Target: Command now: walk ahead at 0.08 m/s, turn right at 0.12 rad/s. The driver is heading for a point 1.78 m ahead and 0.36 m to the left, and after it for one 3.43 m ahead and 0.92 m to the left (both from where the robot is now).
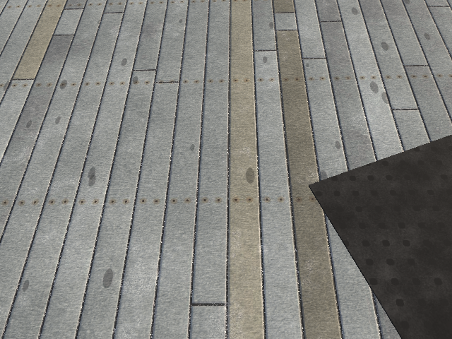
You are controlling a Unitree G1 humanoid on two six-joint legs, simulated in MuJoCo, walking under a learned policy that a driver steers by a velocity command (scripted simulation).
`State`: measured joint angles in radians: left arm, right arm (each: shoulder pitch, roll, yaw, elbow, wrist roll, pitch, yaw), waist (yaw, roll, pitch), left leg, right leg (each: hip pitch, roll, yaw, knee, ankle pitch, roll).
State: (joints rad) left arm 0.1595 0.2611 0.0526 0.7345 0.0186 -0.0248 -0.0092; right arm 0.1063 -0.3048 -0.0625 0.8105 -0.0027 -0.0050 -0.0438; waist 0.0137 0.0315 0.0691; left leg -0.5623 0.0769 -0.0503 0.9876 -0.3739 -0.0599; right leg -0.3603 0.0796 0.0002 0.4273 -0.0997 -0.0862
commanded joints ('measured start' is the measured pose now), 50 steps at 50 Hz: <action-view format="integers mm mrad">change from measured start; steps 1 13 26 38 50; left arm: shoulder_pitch -51 -57 -67 -73 -13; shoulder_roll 118 92 166 160 109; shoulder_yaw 26 32 62 53 33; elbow -50 -10 -28 22 117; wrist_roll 4 -3 -4 -27 -31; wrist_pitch -7 26 13 36 45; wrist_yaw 16 54 62 34 42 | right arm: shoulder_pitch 107 48 23 78 -41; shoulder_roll -54 -157 -71 -174 -74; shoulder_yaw -11 -43 -44 -50 -6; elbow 2 -25 -87 -124 -24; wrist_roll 2 5 26 -37 -18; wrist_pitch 11 6 55 20 -9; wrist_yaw -3 16 18 45 21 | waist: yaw -37 -2 -15 -62 -12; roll -122 168 -127 101 99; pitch -220 -88 -93 -206 -119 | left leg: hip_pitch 186 215 -64 500 374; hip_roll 21 121 -1 283 137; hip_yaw -11 -267 7 -294 -119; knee -141 -615 84 -634 -677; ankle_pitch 102 317 -80 719 323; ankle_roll -10 191 -9 402 272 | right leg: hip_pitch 73 94 252 -208 89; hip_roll -255 -39 -401 -156 -144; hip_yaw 169 -47 87 1 3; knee -147 161 -125 676 201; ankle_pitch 191 -137 267 -557 -243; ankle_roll -156 56 -144 161 152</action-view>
